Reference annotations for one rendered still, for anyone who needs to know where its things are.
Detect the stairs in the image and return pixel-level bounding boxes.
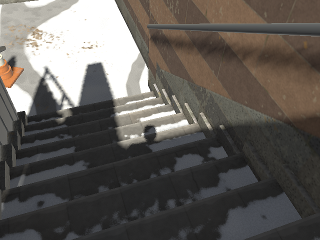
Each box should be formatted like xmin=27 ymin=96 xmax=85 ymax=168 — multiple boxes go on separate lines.
xmin=0 ymin=91 xmax=302 ymax=240

